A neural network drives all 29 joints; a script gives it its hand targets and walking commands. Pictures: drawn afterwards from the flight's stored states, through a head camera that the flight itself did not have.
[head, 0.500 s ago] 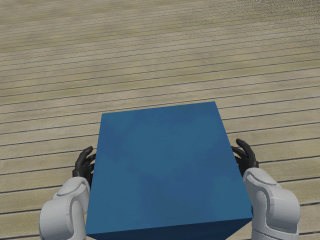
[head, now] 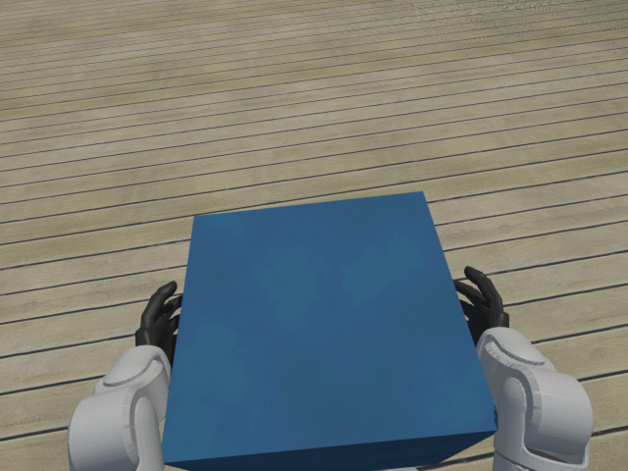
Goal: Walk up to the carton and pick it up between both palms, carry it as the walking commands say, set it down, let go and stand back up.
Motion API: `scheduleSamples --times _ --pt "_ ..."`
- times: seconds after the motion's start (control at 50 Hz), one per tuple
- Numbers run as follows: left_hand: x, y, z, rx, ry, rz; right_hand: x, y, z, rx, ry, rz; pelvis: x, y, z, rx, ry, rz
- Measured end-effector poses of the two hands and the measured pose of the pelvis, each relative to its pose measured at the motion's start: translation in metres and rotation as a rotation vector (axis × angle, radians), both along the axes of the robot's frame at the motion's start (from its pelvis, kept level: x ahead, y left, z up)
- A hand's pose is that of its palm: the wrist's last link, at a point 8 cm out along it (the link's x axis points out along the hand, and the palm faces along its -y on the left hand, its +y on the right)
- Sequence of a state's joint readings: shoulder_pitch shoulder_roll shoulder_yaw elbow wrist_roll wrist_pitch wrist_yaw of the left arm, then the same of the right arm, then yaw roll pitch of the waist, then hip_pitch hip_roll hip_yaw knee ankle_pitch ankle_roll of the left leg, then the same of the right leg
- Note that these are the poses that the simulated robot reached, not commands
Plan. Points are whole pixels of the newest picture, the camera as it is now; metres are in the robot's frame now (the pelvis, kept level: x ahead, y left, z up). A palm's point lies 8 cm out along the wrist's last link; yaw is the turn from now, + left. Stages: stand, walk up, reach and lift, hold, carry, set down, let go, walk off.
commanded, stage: carry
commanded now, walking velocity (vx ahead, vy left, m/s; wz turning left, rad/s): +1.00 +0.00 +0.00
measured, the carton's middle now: (324, 349) +0.26 +0.00 +0.02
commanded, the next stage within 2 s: none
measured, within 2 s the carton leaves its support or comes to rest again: neither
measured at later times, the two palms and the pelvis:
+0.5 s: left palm (224, 115) +0.73 +0.17 +0.08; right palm (402, 100) +0.75 -0.19 +0.07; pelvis +0.50 -0.02 -0.01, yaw +3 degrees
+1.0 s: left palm (251, 11) +1.20 +0.14 +0.11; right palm (378, 0) +1.24 -0.21 +0.10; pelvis +0.98 -0.06 +0.02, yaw +7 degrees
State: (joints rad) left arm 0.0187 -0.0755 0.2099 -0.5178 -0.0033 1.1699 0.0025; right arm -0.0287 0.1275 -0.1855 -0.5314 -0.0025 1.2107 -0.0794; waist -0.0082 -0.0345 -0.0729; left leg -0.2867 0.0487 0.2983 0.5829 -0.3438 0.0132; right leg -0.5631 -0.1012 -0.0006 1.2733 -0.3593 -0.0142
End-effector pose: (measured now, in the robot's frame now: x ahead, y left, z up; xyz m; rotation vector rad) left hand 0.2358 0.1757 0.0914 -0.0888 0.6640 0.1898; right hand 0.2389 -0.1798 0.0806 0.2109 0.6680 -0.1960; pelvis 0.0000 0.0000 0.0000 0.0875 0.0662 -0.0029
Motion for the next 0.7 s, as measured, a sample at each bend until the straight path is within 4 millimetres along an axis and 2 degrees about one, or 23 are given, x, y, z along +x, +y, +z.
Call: scheduleSamples --times 0.14,0.22,0.28,0.34,0.42,0.5,0.56,0.64,0.7 --pt "0.132 -0.017 -0.001 -0.01 -0.038 0.078 0.158 -0.015 -0.001 -0.006 -0.038 0.077 0.149 -0.033 -0.009 -0.052 0.007 0.084" --pt "0.201 -0.023 0.003 -0.025 -0.002 0.111 0.238 -0.021 0.008 -0.019 -0.003 0.107 0.224 -0.046 0.006 -0.036 -0.001 0.104" --pt "0.258 -0.024 0.014 -0.019 0.009 0.114 0.296 -0.021 0.018 -0.012 0.008 0.107 0.281 -0.047 0.019 -0.03 0.007 0.106" --pt "0.318 -0.023 0.02 -0.005 0.006 0.107 0.353 -0.021 0.018 0.0 0.004 0.097 0.338 -0.043 0.022 -0.02 0.006 0.099" --pt "0.403 -0.019 0.011 0.006 -0.008 0.083 0.429 -0.018 0.008 0.007 -0.011 0.07 0.417 -0.034 0.01 -0.016 -0.003 0.076" --pt "0.493 -0.008 -0.01 -0.008 -0.031 0.058 0.511 -0.007 -0.007 -0.012 -0.032 0.053 0.502 -0.021 -0.013 -0.023 -0.012 0.059" --pt "0.551 -0.009 -0.014 -0.019 0.0 0.037 0.563 -0.008 -0.008 -0.024 -0.002 0.035 0.555 -0.018 -0.009 -0.014 0.006 0.037" --pt "0.623 -0.013 -0.006 -0.026 0.005 0.03 0.632 -0.012 0.002 -0.03 0.005 0.029 0.627 -0.021 0.001 -0.017 0.013 0.027" --pt "0.677 -0.014 -0.003 -0.033 -0.006 0.048 0.692 -0.014 0.007 -0.035 -0.006 0.047 0.685 -0.028 0.003 -0.022 0.011 0.046"
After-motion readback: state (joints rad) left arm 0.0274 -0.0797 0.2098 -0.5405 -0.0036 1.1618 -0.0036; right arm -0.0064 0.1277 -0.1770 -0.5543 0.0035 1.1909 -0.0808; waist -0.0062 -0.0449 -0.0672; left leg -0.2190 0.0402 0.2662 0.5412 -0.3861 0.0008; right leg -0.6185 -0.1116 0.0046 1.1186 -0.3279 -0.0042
